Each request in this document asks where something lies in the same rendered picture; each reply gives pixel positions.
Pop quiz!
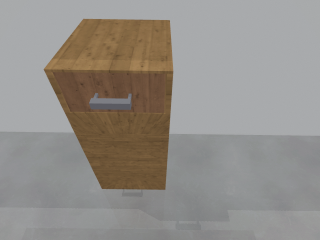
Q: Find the handle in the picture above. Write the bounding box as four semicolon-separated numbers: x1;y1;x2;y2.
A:
89;93;132;110

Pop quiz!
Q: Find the drawer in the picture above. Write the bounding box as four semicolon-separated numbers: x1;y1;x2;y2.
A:
53;72;166;113

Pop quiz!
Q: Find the cabinet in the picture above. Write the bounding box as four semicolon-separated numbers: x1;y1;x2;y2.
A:
43;19;174;190

